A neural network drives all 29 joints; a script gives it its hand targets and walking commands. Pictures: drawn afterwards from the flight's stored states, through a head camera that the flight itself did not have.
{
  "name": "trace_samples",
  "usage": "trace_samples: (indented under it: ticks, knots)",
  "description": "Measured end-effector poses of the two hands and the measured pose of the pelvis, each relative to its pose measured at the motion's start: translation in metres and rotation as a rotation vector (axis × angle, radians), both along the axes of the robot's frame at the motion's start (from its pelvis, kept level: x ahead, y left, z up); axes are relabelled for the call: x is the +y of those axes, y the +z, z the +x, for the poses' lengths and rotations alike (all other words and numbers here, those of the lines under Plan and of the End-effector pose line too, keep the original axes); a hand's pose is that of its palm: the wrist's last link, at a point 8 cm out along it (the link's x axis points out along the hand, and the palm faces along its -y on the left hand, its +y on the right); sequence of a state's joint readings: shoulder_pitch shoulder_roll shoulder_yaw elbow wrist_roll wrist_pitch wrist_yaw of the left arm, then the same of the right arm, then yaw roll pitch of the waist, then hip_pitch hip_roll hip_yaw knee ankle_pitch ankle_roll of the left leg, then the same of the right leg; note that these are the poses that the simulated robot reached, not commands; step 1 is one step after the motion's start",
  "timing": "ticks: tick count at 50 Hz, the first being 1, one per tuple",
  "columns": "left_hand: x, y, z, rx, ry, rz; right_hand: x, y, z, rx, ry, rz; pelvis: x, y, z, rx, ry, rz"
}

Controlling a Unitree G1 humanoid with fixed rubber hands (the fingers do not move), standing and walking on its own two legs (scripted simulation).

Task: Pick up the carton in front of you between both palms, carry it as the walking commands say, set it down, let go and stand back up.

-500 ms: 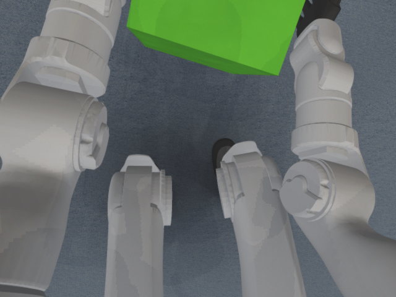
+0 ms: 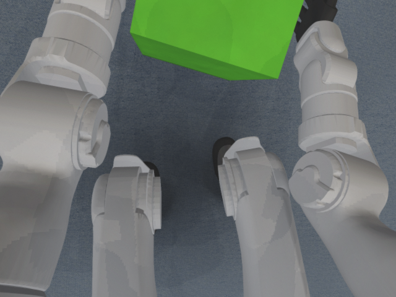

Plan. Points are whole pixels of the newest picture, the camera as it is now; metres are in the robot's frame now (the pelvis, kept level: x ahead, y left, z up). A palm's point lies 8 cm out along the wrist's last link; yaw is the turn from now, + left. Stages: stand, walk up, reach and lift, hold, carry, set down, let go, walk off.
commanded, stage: set down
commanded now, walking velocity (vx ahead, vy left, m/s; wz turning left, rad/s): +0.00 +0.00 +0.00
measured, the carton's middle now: (210, 6) +0.54 -0.07 -0.26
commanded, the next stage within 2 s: let go in 1.72 s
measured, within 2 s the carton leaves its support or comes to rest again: neither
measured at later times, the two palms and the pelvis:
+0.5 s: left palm out of the picture +0.58 +0.09 -0.19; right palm (313, 29) +0.49 -0.22 -0.18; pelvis -0.01 +0.00 -0.01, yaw +0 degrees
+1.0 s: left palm out of the picture +0.61 +0.11 -0.08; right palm (371, 4) +0.50 -0.23 -0.09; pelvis -0.01 -0.02 +0.03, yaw -1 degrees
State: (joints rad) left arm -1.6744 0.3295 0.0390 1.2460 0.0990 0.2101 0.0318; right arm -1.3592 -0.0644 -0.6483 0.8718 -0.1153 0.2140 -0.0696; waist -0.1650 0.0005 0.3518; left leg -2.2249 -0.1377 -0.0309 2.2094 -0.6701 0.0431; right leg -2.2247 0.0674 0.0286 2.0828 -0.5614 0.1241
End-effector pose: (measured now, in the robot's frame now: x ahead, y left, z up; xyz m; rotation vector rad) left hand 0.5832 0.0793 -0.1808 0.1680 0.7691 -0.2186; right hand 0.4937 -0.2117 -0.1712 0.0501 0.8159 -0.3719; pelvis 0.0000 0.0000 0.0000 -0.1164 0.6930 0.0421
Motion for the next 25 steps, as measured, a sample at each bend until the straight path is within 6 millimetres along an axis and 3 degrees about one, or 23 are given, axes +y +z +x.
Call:
trace_samples:
  ticks: [22, 25]
  knots:
    - [0.002, -0.006, -0.002, -0.037, -0.023, -0.034, -0.003, -0.005, -0.001, 0.01, 0.035, 0.001, -0.002, -0.009, -0.005, -0.045, 0.0, -0.006]
    - [0.01, -0.011, -0.002, -0.048, -0.012, -0.002, -0.008, -0.01, -0.005, 0.013, 0.015, -0.025, -0.003, -0.007, -0.007, -0.048, 0.0, -0.007]
